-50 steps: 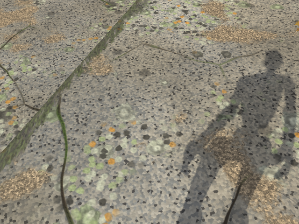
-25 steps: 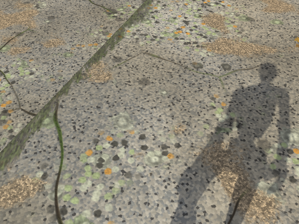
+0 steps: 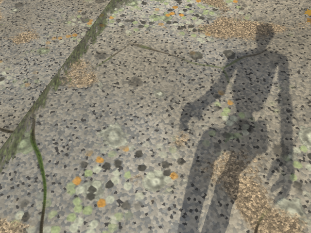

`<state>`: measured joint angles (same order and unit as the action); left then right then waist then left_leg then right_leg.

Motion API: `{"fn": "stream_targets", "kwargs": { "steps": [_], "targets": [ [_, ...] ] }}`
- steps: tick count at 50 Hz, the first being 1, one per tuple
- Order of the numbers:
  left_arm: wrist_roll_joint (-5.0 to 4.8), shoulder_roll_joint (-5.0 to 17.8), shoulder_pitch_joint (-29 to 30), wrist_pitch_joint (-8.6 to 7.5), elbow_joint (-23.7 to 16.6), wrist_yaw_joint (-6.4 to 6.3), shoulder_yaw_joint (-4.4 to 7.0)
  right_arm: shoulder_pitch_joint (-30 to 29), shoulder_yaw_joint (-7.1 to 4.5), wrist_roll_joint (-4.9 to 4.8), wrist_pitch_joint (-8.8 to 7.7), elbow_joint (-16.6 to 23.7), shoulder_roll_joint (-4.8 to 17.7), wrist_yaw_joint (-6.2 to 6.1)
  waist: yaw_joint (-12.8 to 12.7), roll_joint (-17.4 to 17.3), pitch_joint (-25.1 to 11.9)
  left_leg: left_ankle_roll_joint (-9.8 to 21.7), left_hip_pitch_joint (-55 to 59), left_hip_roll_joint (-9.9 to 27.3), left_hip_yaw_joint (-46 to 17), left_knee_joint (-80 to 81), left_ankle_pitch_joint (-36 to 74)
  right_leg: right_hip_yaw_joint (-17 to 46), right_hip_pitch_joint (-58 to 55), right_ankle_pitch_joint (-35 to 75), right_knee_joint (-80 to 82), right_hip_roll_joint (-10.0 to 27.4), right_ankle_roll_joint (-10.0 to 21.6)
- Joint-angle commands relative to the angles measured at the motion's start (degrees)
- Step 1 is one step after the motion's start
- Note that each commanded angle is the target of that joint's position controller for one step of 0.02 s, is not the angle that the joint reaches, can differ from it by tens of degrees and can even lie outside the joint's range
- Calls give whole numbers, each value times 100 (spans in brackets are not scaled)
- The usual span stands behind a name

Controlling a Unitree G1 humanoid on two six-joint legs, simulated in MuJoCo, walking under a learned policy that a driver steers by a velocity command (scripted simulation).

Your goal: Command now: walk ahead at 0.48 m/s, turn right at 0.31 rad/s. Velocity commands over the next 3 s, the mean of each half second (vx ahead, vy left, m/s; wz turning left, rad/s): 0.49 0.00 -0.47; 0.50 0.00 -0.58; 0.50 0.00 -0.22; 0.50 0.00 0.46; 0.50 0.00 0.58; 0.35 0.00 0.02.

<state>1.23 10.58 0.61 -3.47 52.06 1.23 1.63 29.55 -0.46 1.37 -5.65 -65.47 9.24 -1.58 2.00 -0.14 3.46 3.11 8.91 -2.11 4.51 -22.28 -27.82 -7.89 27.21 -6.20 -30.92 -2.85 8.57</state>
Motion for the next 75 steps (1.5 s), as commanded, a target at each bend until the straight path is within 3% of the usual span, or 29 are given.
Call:
{"fn": "stream_targets", "kwargs": {
  "steps": [1,2,3,4,6,11,16,21,24,26,27,28,29,30,31,33,38,44,48,51,53,54,55,56,57,59,62,71,75],
  "targets": [
    [153,1488,-2907,0,555,-132,490,231,-98,-99,-40,470,452,58,-1042,737,-1568,75,-3255,330,291,-5012,2179,3254,-4242,-1109,506,1833,1114],
    [-18,1490,-2594,75,575,-49,502,170,-192,-70,-59,568,654,138,-828,902,-1780,74,-4413,-209,-519,-6091,77,5340,-4461,-1402,1545,2283,1620],
    [-95,1303,-1896,71,442,-31,458,-497,-222,-17,-94,840,795,154,-581,516,-877,169,-4959,234,-802,-6033,624,4608,-3757,-1812,1725,2106,1413],
    [-104,953,-1564,44,359,-21,380,-929,-234,-2,-158,984,866,170,-489,23,-374,158,-4838,470,-762,-5646,1129,3910,-2898,-1319,1888,1936,1213],
    [-74,654,-1407,-38,360,-80,281,-1064,-249,85,-77,1114,755,160,-81,-235,-72,9,-4188,716,-796,-4910,1271,3052,-1808,7,1977,1436,894],
    [-106,925,-1978,-149,385,-146,307,-1658,-234,154,254,1539,619,193,-44,84,-7,-408,-4211,767,-525,-3676,1624,2352,-1288,754,2110,978,777],
    [-109,904,-2687,-80,360,-139,309,-2963,-218,89,289,2085,688,256,-546,290,7,-569,-4722,621,-442,-2343,2710,2426,-1989,1386,1937,835,380],
    [-25,988,-3100,-19,282,-212,336,-3809,-147,29,240,2529,729,292,-833,418,-20,-511,-4884,350,-443,-1543,2586,2704,-2881,2140,1474,929,404],
    [2,1140,-2848,-16,132,-277,387,-3562,-163,-17,151,2620,884,277,-574,536,-89,-338,-4001,198,-532,-852,2276,2859,-2854,2597,1071,995,229],
    [-26,1286,-2507,-76,6,-217,425,-2343,-287,-36,57,2295,1179,180,1,407,-677,-109,-2147,-34,-446,-342,2149,2695,-2439,3455,-81,693,-37],
    [-90,1193,-2411,-139,-91,-150,409,-1484,-378,45,-23,2154,1447,91,395,155,-1266,109,-761,542,-928,-258,2027,2507,-1757,2663,-1254,379,-154],
    [-271,657,-2643,-174,-337,-140,288,-744,-488,217,-9,2182,1951,-13,479,-741,-2190,446,779,2210,-2666,-234,1427,1877,-540,-36,-2933,-108,-304],
    [-281,772,-3087,-115,-460,-166,313,-976,-554,162,95,2148,2054,30,63,-1821,-2585,1018,1055,2913,-4867,434,1249,1449,538,-2569,-3947,-487,-333],
    [-99,1050,-2923,0,-266,-211,351,-1469,-455,123,152,2281,1440,68,-101,-703,-1606,942,189,2658,-4263,493,515,1463,929,-2048,-4349,51,-319],
    [-20,982,-2477,28,-299,-141,343,-1772,-345,73,146,2320,996,88,-71,-115,-883,818,-639,2307,-3319,651,678,1390,890,-1562,-4175,224,-362],
    [82,817,-2177,117,-433,-25,342,-1764,-283,77,91,2178,849,82,-226,-335,-342,593,-1488,1866,-2151,967,1674,1310,692,-1272,-3765,513,-436],
    [100,683,-1650,328,-756,165,296,-1336,-342,-44,-127,1936,965,154,-313,-481,-291,617,-1528,1761,-979,1275,3066,1137,1102,-709,-3568,666,-541],
    [66,545,-437,286,-1245,307,154,-1011,-366,-27,-98,1771,1046,159,-111,-469,-9,460,-1434,1491,159,1357,3561,684,1092,519,-1787,670,-591],
    [100,581,179,274,-1525,362,112,-629,-421,-29,-20,1624,1259,93,70,-459,135,380,-869,1712,472,1203,3988,272,826,235,-823,580,-375],
    [154,697,48,277,-1561,304,163,-472,-459,-12,117,1520,1465,34,-48,-585,-81,278,-381,1797,799,264,6081,-51,232,-636,-460,150,-74],
    [190,899,-1065,211,-1260,218,290,-471,-476,-32,232,1525,1607,16,-536,-532,-771,203,-557,1759,982,-1518,6721,-85,-1154,-845,-8,-289,222],
    [247,1205,-2067,171,-952,126,432,-545,-455,-21,252,1652,1563,26,-983,-171,-1359,25,-1570,1637,1037,-3041,5446,549,-2654,-934,270,17,468],
    [216,1858,-2162,178,-996,37,587,-378,-302,-68,219,2091,874,143,-681,1183,-1926,-295,-4038,864,987,-4993,690,3321,-4496,-1413,485,1832,1099],
    [51,1957,-2389,251,-1144,-18,610,-910,-385,-35,176,2309,1253,172,-920,871,-2274,-401,-4967,230,-153,-5992,-357,5207,-4724,-861,1316,2409,1471],
    [20,1751,-2228,280,-1002,-87,563,-1380,-371,-65,140,2416,1236,198,-860,354,-1452,-325,-5442,609,-481,-5905,346,4008,-4288,-42,1329,2207,1290],
    [-25,1163,-1722,176,-921,-129,391,-1201,-300,-47,99,2240,1074,201,-340,-44,-620,-284,-4754,963,-491,-4845,894,2800,-2824,1268,1476,1671,833],
    [-82,932,-1590,-17,-846,-92,274,-817,-295,136,381,2075,1002,267,2,109,-593,-368,-3967,981,-441,-4302,970,2135,-2055,1935,1787,1264,670],
    [-32,1012,-2351,-191,-387,-95,230,-2114,-286,-26,443,2306,876,379,-403,253,64,-232,-4995,712,-574,-2730,2677,1060,-2634,1847,2393,1191,60],
    [-3,928,-2533,-217,-210,-188,161,-2659,-223,20,399,2481,797,429,-550,246,279,-67,-5000,489,-265,-1904,2859,642,-3111,2402,2386,1311,-65]
  ]
}}
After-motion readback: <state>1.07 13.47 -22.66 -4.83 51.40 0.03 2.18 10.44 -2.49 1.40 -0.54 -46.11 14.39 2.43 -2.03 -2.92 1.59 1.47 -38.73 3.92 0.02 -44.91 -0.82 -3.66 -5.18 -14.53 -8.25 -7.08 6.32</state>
